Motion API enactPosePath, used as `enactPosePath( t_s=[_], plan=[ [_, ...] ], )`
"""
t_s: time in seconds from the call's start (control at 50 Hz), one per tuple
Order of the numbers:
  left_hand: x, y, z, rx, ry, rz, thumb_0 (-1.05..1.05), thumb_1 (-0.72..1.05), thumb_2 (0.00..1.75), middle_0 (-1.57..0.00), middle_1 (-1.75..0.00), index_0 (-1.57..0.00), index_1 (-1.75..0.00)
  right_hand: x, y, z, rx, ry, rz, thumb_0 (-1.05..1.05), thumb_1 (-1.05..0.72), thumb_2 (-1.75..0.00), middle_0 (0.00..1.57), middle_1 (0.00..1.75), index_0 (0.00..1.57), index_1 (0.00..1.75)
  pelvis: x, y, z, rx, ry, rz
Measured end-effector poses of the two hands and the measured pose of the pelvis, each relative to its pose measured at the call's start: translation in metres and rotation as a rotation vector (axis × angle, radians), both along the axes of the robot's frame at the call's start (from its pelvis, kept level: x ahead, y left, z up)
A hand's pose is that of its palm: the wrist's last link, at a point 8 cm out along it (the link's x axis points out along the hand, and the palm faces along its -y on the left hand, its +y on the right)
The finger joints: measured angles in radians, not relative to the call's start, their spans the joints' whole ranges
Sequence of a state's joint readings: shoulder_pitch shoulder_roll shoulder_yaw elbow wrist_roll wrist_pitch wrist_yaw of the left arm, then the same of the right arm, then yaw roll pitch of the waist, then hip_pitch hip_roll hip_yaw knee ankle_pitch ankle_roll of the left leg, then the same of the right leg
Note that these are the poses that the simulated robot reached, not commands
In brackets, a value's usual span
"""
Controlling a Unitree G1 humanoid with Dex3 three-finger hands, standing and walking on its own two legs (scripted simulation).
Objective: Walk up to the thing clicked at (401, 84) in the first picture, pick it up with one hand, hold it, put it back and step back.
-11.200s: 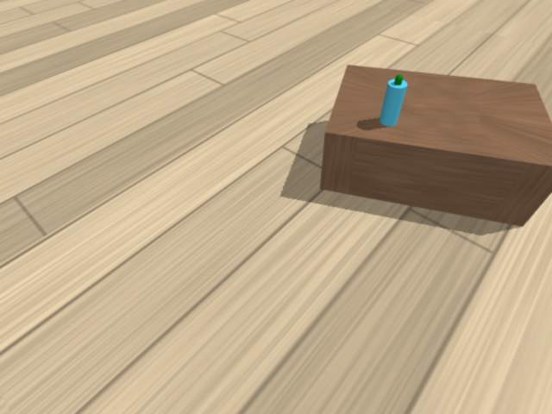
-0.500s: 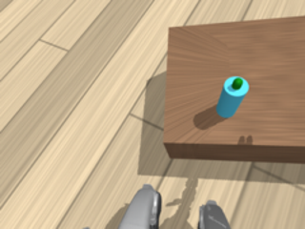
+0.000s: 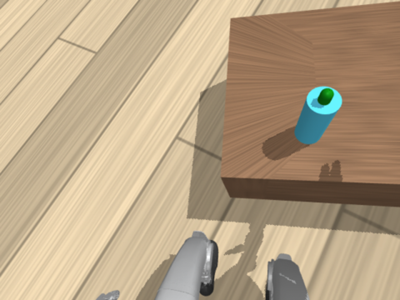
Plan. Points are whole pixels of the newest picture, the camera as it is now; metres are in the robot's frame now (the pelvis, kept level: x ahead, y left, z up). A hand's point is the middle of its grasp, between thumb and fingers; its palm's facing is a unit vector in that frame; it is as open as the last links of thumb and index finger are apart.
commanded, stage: approach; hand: right
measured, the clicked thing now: (316, 115) +0.57 -0.17 -0.20
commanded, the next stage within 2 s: close in in 0.58 s
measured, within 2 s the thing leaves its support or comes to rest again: neither
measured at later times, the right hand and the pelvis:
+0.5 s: hand (390, 115) +0.53 -0.30 -0.12, palm faces +0.06 +1.00 +0.01, open 17.7 cm; pelvis -0.04 +0.00 -0.14, yaw +2 degrees
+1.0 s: hand (335, 129) +0.56 -0.23 -0.25, palm faces +0.07 +1.00 -0.06, open 17.6 cm; pelvis -0.09 +0.00 -0.28, yaw +3 degrees
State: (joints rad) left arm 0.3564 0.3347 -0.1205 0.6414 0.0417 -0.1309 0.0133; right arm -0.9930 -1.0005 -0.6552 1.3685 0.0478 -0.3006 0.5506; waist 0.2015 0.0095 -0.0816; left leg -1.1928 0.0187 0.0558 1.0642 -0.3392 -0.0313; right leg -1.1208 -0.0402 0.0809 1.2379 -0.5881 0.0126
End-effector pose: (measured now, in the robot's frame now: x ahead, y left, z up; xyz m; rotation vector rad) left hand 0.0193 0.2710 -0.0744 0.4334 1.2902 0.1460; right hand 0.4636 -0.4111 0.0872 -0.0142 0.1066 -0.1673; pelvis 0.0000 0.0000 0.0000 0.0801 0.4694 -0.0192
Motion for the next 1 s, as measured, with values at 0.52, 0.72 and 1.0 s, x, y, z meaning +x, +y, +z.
enactPosePath(
  t_s=[0.52, 0.72, 1.0],
  plan=[
    [-0.025, -0.007, -0.149, 0.008, 0.110, -0.064, 0.00, 0.90, 0.88, -0.20, -0.29, -0.20, -0.30, 0.045, 0.055, -0.218, 0.019, -0.100, 0.101, -0.02, 0.60, -0.02, 0.06, 0.04, 0.06, 0.04, -0.039, -0.001, -0.152, 0.046, 0.186, 0.003],
    [-0.081, -0.019, -0.222, -0.026, 0.230, -0.043, 0.00, 0.90, 0.89, -0.20, -0.30, -0.20, -0.30, 0.052, 0.082, -0.305, 0.007, -0.071, 0.103, -0.02, 0.56, -0.04, 0.06, 0.04, 0.05, 0.04, -0.072, 0.000, -0.226, 0.066, 0.182, 0.000],
    [-0.144, -0.027, -0.256, 0.011, 0.337, 0.056, 0.00, 0.88, 0.89, -0.21, -0.30, -0.21, -0.30, 0.068, 0.126, -0.332, -0.051, -0.113, 0.101, -0.02, 0.57, -0.05, 0.04, 0.04, 0.04, 0.04, -0.093, -0.003, -0.279, 0.079, 0.155, 0.006]
  ],
)
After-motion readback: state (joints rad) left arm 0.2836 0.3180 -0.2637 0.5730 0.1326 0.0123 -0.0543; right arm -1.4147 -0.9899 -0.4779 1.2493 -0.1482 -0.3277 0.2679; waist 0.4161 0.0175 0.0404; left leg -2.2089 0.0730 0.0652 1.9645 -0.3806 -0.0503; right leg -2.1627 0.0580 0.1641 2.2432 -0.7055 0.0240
